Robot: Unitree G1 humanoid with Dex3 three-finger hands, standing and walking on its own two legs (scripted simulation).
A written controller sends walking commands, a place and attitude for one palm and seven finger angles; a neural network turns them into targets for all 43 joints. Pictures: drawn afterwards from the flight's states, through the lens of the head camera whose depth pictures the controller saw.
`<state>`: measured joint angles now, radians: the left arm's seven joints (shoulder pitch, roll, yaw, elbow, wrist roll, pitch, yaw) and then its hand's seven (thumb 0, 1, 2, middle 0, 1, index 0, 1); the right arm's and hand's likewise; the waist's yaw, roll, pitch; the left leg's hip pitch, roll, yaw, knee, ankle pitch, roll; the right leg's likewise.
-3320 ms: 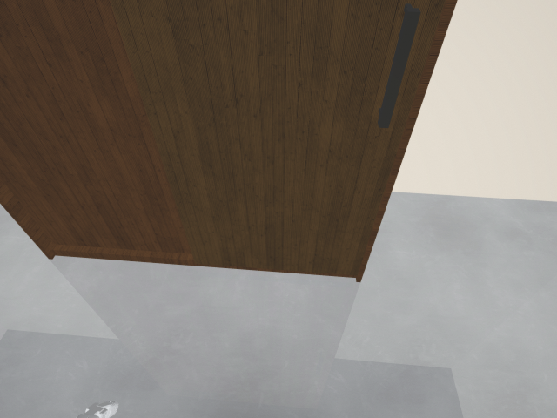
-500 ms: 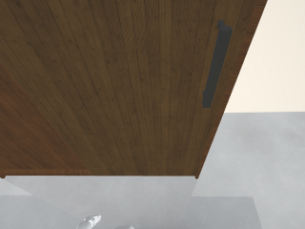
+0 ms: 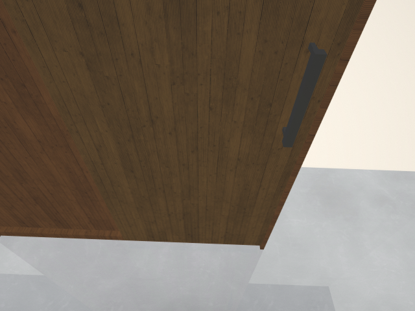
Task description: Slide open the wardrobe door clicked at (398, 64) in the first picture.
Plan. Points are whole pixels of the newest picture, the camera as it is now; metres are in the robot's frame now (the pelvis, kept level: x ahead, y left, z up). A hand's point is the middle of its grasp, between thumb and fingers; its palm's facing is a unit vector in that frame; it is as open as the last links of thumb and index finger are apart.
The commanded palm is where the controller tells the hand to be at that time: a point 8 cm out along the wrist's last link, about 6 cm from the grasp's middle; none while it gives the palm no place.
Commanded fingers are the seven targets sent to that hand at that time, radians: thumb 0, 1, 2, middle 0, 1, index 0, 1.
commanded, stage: come to a stop and stand still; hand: right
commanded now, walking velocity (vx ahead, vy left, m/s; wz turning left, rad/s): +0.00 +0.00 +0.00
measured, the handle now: (298, 100) +0.54 -0.18 +0.15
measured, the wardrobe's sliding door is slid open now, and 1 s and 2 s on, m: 0.00 0.00 0.00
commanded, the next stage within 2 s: look again from close up in 1.32 s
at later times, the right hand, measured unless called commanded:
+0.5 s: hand out of the picture -0.02 -0.18 -0.18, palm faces +0.02 +0.99 -0.15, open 7.4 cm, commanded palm none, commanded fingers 0.00 -0.90 -0.90 0.20 0.30 0.20 0.30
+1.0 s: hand out of the picture +0.04 -0.23 -0.16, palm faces +0.02 +0.96 -0.29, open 7.4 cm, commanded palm none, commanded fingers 0.00 -0.90 -0.90 0.20 0.30 0.20 0.30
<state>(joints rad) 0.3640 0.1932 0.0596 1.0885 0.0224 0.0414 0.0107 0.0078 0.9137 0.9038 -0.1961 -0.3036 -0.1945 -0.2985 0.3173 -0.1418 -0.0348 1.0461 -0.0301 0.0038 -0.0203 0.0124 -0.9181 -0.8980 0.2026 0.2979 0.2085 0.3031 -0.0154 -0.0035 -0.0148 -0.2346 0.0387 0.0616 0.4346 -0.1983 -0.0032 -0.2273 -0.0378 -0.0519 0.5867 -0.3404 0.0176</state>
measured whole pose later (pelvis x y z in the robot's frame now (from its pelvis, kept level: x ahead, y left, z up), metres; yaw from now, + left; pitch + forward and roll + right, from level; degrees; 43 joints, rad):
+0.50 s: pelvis +0.00 -0.02 +0.00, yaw +0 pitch -1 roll +0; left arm 0.31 0.11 0.00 1.13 0.01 -0.01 0.03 0.02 0.92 0.90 -0.20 -0.30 -0.20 -0.30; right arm 0.31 -0.13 0.00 1.14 -0.02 0.00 -0.03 0.00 -0.91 -0.90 0.20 0.30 0.20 0.30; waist -0.01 0.02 0.03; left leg -0.21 0.07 0.04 0.42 -0.18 -0.04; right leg -0.11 0.00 -0.07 0.41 -0.27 -0.02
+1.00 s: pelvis -0.03 -0.01 +0.00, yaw +0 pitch -4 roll +0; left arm 0.21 0.26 0.02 0.99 0.02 0.00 0.01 0.01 0.91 0.90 -0.20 -0.30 -0.20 -0.30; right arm 0.23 -0.28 -0.01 0.98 -0.02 -0.01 -0.01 0.00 -0.90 -0.90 0.20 0.30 0.21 0.30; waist 0.00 0.01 0.00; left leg -0.23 0.05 0.06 0.47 -0.18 -0.02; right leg -0.16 -0.02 -0.05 0.51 -0.28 -0.01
